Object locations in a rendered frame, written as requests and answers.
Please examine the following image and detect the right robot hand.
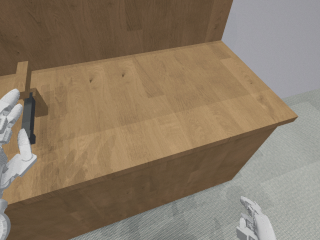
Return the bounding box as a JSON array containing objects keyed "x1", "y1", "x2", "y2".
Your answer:
[{"x1": 236, "y1": 196, "x2": 277, "y2": 240}]

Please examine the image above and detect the left robot forearm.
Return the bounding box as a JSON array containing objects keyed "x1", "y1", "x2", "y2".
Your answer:
[{"x1": 0, "y1": 199, "x2": 11, "y2": 240}]

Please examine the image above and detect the counter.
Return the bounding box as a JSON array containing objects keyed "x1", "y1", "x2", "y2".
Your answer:
[{"x1": 0, "y1": 0, "x2": 298, "y2": 240}]

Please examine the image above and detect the left robot hand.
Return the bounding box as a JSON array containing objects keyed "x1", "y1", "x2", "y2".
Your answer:
[{"x1": 0, "y1": 88, "x2": 37, "y2": 199}]

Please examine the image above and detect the tap lever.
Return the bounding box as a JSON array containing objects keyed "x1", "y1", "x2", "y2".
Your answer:
[{"x1": 17, "y1": 92, "x2": 36, "y2": 145}]

